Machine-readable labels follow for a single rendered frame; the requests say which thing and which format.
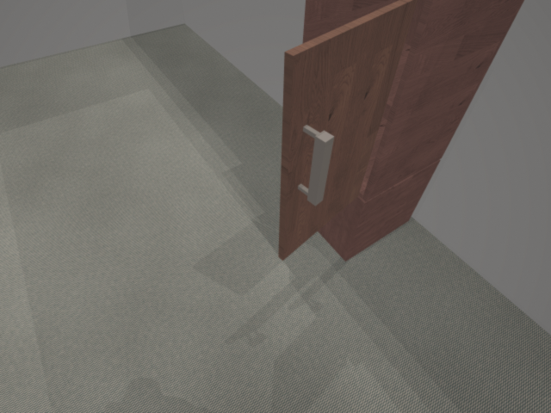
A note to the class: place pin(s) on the cupboard door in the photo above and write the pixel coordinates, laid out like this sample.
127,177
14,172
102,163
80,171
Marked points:
338,82

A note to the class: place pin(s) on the handle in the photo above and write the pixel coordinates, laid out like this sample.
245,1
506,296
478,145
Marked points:
320,164

